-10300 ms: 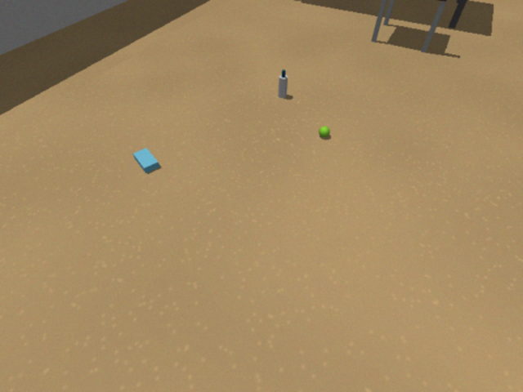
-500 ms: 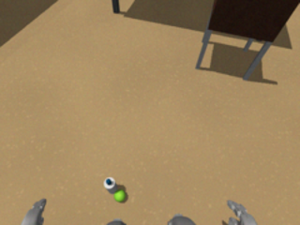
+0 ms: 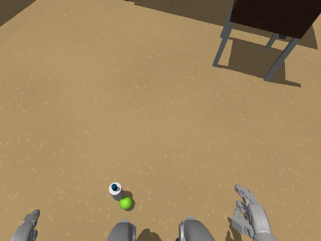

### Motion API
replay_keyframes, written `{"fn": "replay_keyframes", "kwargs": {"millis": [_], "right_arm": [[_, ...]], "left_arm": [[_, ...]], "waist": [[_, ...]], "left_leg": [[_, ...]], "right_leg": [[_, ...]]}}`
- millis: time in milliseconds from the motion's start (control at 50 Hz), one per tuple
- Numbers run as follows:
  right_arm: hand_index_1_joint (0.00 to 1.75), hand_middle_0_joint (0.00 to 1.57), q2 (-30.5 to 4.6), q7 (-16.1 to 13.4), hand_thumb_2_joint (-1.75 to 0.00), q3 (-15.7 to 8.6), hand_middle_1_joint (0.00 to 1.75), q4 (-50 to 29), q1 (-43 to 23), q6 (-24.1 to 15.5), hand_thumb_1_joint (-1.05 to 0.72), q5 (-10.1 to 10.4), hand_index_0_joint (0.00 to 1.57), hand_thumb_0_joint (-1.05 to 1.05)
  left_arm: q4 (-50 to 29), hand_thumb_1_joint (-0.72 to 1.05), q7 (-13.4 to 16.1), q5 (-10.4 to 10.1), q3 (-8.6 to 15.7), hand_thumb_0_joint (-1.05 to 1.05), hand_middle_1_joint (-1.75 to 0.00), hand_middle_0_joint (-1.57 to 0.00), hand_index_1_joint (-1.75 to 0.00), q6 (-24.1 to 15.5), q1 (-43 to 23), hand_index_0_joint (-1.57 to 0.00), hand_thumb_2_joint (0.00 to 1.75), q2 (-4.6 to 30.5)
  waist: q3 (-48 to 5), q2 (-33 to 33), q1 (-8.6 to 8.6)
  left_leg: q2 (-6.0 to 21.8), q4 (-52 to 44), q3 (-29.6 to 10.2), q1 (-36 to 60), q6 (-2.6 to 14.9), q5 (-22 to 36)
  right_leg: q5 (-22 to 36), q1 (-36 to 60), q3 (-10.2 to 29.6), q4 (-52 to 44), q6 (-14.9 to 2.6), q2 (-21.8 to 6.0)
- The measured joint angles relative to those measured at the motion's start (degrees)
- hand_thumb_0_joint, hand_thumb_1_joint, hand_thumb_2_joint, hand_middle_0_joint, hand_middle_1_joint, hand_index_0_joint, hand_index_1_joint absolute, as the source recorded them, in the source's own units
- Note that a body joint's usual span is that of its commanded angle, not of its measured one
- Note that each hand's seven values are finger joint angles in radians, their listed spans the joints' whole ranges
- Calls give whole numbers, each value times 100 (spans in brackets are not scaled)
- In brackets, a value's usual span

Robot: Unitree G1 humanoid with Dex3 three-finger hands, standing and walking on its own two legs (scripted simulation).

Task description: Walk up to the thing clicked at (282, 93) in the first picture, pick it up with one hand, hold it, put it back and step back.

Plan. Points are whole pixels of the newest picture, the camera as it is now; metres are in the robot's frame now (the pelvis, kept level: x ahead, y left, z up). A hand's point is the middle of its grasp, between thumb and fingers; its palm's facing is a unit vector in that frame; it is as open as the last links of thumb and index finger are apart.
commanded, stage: go down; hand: left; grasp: from the side
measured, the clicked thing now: (116, 190) +0.37 +0.18 -0.59
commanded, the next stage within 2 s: none
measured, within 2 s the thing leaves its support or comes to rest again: neither
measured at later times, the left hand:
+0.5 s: hand (54, 207) +0.24 +0.31 -0.20, palm faces +0.12 -0.96 -0.24, open 17.2 cm
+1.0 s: hand (51, 196) +0.28 +0.35 -0.25, palm faces +0.10 -0.98 -0.16, open 17.4 cm
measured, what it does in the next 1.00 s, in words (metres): lowers itself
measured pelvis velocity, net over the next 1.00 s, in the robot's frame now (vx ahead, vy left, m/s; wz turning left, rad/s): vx -0.07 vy -0.01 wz -0.04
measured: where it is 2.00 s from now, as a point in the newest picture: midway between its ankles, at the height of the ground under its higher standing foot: outside the picture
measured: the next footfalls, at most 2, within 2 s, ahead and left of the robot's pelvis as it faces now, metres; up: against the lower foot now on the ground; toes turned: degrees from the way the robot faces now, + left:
none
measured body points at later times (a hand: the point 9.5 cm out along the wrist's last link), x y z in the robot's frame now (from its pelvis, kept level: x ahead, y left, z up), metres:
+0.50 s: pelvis -0.05 -0.01 -0.13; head +0.11 +0.01 +0.28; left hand +0.23 +0.36 -0.18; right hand +0.12 -0.28 -0.24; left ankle +0.00 +0.11 -0.65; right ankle +0.02 -0.14 -0.65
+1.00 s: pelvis -0.07 -0.01 -0.22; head +0.12 +0.03 +0.19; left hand +0.27 +0.40 -0.24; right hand +0.08 -0.29 -0.32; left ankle +0.00 +0.11 -0.65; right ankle +0.02 -0.14 -0.65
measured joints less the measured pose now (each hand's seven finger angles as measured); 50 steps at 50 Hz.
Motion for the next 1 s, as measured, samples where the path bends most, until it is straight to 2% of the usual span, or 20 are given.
{"fn": "replay_keyframes", "kwargs": {"millis": [80,140,240,300,400,500,620,800,920,1000], "right_arm": [[30,21,-22,-2,-90,1,30,-8,50,-71,-90,-12,20,1],[30,21,-85,8,-90,3,30,3,45,-186,-91,-28,20,1],[30,21,-249,55,-91,-12,30,65,-74,-383,-93,-54,20,1],[30,21,-348,55,-91,-35,30,157,-172,-395,-94,-64,20,1],[30,21,-434,72,-90,-14,30,323,-303,-256,-93,-43,20,1],[30,20,-424,124,-90,47,30,392,-354,-124,-91,-26,20,1],[30,21,-449,147,-90,94,30,578,-370,-128,-89,-41,20,1],[30,21,-615,146,-90,178,30,768,-476,-141,-89,-102,20,1],[30,21,-657,151,-90,232,30,781,-467,-106,-90,-80,20,1],[30,21,-672,161,-90,250,30,782,-446,-92,-90,-59,20,1]], "left_arm": [[28,-47,-73,-67,116,-1,-7,-9,-7,-136,-29,-7,6,44],[361,-45,-217,-154,300,-1,-6,-8,-7,-444,-328,-7,6,143],[1142,-47,-724,-368,757,-1,-6,-8,-6,-1300,-1120,-7,6,500],[1344,-48,-1061,-445,925,-1,-7,-8,-7,-1782,-1558,-7,6,699],[1720,-49,-1413,-524,1195,-1,-9,-7,-9,-2275,-2196,-7,7,872],[2120,-52,-1638,-581,1577,-1,-11,-7,-11,-2473,-2557,-7,8,1041],[2687,-52,-2029,-745,1965,-1,-11,-7,-11,-2850,-3015,-6,9,1334],[3248,-53,-2627,-773,2283,-1,-10,-7,-10,-3251,-3788,-6,7,1805],[3350,-53,-2792,-831,2460,-2,-9,-7,-9,-3262,-3951,-6,6,1981],[3332,-53,-2882,-877,2520,-2,-8,-7,-8,-3243,-3942,-6,6,2015]], "waist": [[-31,7,-3],[-52,-4,0],[-164,-88,-24],[-188,-114,-37],[-226,-80,-42],[-202,-37,-66],[-191,-84,-24],[-127,-105,-111],[-154,-73,-195],[-159,-49,-189]], "left_leg": [[-9,243,-25,-289,-3,-55],[-26,551,-46,-678,-9,-112],[-56,1429,-57,-1752,-30,-314],[-71,1987,-76,-2373,-51,-448],[-61,2680,-99,-3167,-75,-593],[-60,3090,-123,-3695,-99,-628],[-86,3501,-179,-4252,-135,-621],[-105,4207,-301,-5034,-149,-683],[-100,4538,-330,-5331,-110,-771],[-114,4690,-322,-5474,-82,-803]], "right_leg": [[-64,-285,-11,248,-7,-11],[-137,-677,-15,575,-18,-31],[-361,-1789,27,1515,-38,-69],[-499,-2422,43,2089,-52,-86],[-627,-3235,64,2779,-83,-74],[-661,-3780,70,3202,-120,-69],[-670,-4338,45,3628,-162,-87],[-691,-5061,-23,4240,-166,-89],[-731,-5322,-29,4492,-126,-75],[-754,-5451,-11,4623,-100,-84]]}}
